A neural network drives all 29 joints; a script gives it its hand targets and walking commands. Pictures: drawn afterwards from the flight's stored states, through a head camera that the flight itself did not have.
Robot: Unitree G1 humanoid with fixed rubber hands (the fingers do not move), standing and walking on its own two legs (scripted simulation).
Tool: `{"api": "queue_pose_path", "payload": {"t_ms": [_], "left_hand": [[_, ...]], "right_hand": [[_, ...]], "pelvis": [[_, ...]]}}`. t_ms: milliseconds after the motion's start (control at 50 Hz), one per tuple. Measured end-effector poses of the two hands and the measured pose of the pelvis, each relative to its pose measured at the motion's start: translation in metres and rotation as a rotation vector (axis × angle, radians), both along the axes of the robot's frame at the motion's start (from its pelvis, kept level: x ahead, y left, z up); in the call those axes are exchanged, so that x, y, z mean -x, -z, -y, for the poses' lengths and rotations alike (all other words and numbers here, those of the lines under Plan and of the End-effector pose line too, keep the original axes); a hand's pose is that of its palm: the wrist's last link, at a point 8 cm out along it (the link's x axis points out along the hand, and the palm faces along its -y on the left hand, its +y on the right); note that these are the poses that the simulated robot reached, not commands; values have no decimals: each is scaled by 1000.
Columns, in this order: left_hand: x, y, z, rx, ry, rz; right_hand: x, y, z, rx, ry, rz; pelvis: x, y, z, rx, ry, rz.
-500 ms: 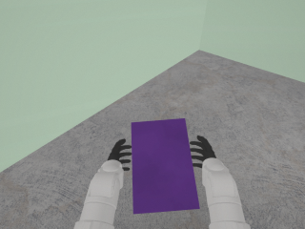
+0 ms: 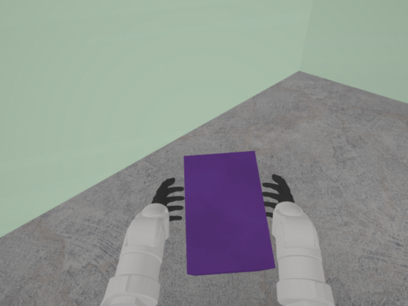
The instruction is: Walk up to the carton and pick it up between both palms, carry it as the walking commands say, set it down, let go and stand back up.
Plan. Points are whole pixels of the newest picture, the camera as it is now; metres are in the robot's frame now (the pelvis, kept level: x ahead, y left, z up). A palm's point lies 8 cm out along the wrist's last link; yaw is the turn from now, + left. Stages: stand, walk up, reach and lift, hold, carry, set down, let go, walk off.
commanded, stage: hold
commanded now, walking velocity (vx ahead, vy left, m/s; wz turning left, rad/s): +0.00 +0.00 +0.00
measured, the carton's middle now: (222, 217) +0.35 -0.08 -0.04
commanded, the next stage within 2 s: set down in 0.02 s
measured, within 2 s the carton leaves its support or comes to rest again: neither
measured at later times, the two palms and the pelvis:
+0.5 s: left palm (157, 229) +0.32 +0.07 +0.00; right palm (272, 223) +0.28 -0.17 +0.01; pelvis -0.01 +0.01 -0.01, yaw +0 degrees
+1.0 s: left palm (170, 240) +0.35 +0.06 -0.10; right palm (267, 239) +0.30 -0.18 -0.10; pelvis -0.02 +0.03 -0.06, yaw +0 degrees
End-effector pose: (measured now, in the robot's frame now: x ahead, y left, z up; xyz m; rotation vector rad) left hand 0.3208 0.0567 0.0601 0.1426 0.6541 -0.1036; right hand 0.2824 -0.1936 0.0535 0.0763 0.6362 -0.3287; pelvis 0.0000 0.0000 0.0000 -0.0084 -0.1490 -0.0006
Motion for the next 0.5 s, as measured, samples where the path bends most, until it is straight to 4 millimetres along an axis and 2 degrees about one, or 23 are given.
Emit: {"api": "queue_pose_path", "payload": {"t_ms": [140, 220, 340, 500], "left_hand": [[4, 14, 0, 36, -21, -33], [5, 22, -1, 50, -21, -40], [7, 41, -11, 45, -33, -65], [2, 60, -17, 27, -31, -57]], "right_hand": [[-3, -6, 0, 55, -29, -39], [-3, -2, -1, 61, -22, -49], [-3, 15, -11, 72, -27, -78], [0, 43, -19, 62, -8, -76]], "pelvis": [[2, -2, 15, 3, -22, -8], [4, 1, 16, 9, -13, -8], [8, 5, 9, 12, -2, -20], [12, 11, -10, 10, -3, -64]]}}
